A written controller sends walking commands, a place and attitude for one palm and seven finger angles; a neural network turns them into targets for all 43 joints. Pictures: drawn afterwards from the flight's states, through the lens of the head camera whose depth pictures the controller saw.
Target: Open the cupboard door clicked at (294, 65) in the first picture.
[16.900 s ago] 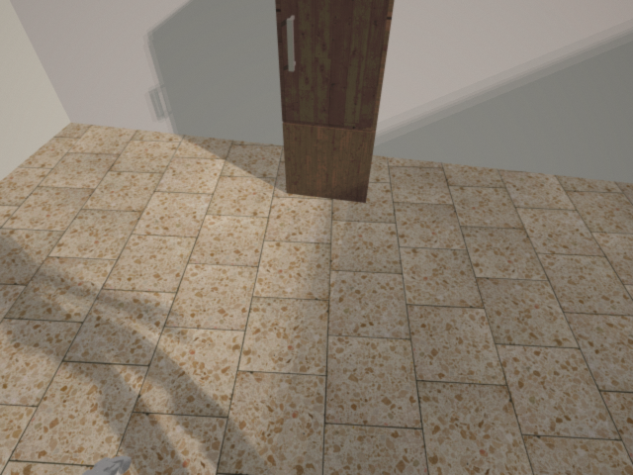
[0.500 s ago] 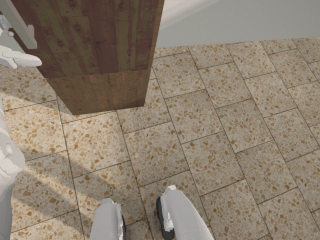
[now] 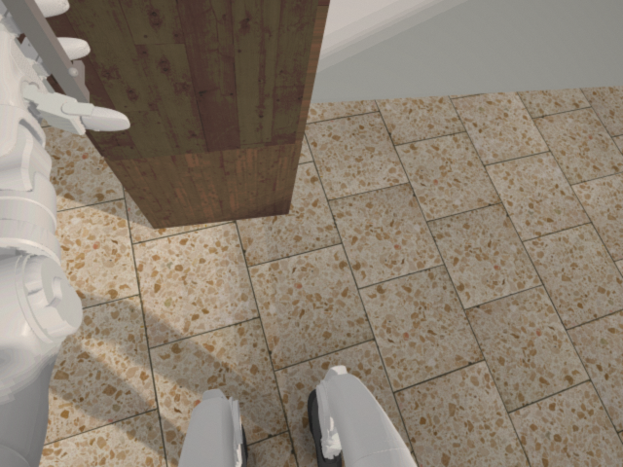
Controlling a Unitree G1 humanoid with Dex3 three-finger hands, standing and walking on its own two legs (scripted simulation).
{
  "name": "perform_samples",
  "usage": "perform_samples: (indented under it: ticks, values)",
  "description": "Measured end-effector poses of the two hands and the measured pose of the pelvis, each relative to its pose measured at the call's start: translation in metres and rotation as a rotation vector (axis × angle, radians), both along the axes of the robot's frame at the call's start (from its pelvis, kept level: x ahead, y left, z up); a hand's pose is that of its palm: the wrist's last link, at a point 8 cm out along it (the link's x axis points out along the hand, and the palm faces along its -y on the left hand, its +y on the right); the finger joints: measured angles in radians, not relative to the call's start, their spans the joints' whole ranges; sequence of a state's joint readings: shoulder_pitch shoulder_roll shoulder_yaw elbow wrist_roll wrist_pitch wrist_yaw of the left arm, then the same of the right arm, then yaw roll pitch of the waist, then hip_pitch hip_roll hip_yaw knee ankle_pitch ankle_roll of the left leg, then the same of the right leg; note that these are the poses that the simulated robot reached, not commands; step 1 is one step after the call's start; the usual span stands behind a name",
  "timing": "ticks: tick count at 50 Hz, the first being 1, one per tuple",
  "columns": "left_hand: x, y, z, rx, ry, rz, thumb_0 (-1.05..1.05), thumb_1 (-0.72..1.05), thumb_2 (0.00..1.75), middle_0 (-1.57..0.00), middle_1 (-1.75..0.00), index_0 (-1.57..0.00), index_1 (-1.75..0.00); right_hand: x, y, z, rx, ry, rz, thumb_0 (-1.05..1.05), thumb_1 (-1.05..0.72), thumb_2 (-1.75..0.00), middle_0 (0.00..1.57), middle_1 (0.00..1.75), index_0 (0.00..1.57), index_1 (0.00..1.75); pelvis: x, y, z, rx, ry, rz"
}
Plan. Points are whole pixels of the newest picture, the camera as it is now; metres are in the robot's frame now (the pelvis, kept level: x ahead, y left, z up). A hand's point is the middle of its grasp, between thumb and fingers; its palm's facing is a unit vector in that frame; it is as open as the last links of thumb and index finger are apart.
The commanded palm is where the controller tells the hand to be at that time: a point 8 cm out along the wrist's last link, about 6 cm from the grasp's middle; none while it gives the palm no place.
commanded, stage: slide the fingers in behind the handle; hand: left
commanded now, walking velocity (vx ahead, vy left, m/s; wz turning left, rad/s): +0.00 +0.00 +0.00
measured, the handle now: (47, 31) +0.62 +0.23 +0.07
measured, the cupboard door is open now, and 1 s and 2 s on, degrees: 1 1 29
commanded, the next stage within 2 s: close the thumb around the handle in 0.40 s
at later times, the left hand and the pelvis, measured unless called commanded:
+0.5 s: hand (73, 73) +0.56 +0.20 +0.07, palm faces +0.05 -1.00 -0.01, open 14.0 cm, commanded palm +0.55 +0.23 +0.06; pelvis +0.00 +0.00 +0.00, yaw +0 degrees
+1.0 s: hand (78, 70) +0.57 +0.20 +0.06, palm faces +0.06 -1.00 -0.02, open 7.5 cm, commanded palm +0.55 +0.22 +0.06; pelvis +0.00 +0.01 +0.00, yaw -1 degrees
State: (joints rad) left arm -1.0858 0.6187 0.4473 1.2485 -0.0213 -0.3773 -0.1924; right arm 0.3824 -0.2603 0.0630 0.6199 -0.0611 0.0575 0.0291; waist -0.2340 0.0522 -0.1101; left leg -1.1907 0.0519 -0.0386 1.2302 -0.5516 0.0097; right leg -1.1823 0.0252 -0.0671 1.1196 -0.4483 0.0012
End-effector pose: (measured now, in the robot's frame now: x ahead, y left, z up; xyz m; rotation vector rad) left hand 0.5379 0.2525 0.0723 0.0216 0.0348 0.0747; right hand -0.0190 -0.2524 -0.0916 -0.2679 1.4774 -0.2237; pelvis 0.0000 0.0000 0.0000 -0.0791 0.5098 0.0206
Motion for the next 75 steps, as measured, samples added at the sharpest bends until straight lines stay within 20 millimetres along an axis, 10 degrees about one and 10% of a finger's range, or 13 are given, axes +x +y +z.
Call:
perform_samples:
  ticks: [30, 57, 75]
  values:
    - [0.004, 0.001, -0.008, -0.012, 0.003, -0.024, -0.01, -0.46, 0.31, -0.30, -1.21, -0.30, -1.20, -0.010, 0.007, 0.000, -0.009, 0.026, -0.016, 0.00, -0.90, -0.90, 0.20, 0.30, 0.20, 0.30, -0.001, 0.007, -0.003, -0.006, 0.010, -0.005]
    - [0.012, 0.001, -0.011, -0.009, 0.012, -0.013, 0.01, 0.74, 0.83, -0.39, -1.34, -0.39, -1.33, -0.012, 0.010, 0.002, -0.001, 0.051, -0.028, 0.00, -0.90, -0.90, 0.20, 0.30, 0.20, 0.30, 0.004, 0.006, -0.002, -0.007, 0.020, -0.007]
    - [0.004, -0.001, -0.012, -0.009, 0.005, -0.028, 0.01, 0.80, 0.82, -0.38, -1.35, -0.39, -1.35, -0.002, 0.007, 0.001, 0.007, 0.017, -0.033, 0.00, -0.91, -0.90, 0.20, 0.30, 0.20, 0.30, 0.006, 0.005, 0.001, -0.001, 0.012, -0.019]
